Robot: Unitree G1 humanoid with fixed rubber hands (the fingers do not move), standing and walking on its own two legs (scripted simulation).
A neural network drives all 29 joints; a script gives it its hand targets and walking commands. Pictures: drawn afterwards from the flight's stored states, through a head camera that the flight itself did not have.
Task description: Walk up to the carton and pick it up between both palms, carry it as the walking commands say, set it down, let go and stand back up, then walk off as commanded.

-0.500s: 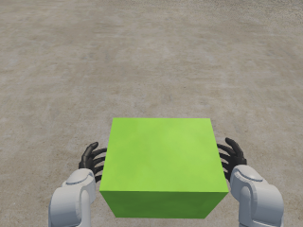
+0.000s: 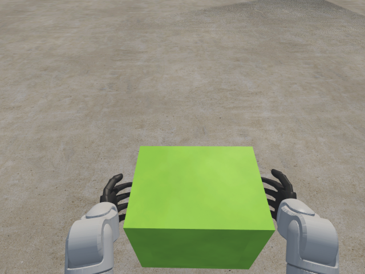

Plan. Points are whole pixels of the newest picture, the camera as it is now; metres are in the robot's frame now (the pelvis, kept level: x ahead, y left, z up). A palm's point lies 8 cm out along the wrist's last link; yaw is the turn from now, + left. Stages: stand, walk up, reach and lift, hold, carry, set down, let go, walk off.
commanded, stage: carry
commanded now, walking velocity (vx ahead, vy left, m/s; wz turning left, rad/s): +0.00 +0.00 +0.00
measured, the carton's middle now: (195, 208) +0.29 -0.01 +0.01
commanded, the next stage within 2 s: hold in 1.12 s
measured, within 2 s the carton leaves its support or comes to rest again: neither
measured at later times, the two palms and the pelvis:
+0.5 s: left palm (126, 202) +0.27 +0.14 +0.07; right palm (293, 200) +0.27 -0.20 +0.07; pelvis +0.02 -0.02 +0.00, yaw +0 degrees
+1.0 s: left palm (130, 202) +0.27 +0.13 +0.07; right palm (296, 197) +0.28 -0.21 +0.07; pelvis +0.02 -0.04 +0.00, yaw +0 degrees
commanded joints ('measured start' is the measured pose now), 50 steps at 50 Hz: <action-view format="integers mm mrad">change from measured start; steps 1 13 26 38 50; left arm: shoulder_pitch -696 -630 -590 -595 -646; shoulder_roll -853 -827 -837 -816 -805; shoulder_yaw -783 -763 -770 -743 -723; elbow -206 -187 -188 -165 -124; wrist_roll -461 -442 -441 -410 -401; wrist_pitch -43 -49 -54 -72 -99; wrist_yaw -223 -219 -222 -220 -228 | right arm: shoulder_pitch -617 -539 -530 -556 -567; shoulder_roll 864 848 861 856 860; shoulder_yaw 846 854 862 844 797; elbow -167 -155 -156 -143 -70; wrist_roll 491 474 479 463 426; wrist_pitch -5 -7 -11 -31 -61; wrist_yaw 249 241 242 241 239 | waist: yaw -4 0 2 0 -3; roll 48 11 -46 -7 2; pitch -274 -330 -350 -350 -308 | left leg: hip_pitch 152 225 207 202 188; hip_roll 173 156 159 156 139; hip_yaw -204 -173 -157 -168 -139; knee -157 -56 16 -12 -10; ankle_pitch -260 20 164 76 42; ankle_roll -46 -36 -26 -28 -40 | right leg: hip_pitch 18 28 82 91 65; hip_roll -71 -95 -119 -110 -116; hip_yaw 89 106 116 104 107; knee -87 -66 -25 -41 -63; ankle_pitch -44 101 294 188 183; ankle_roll -35 -44 -45 -53 -53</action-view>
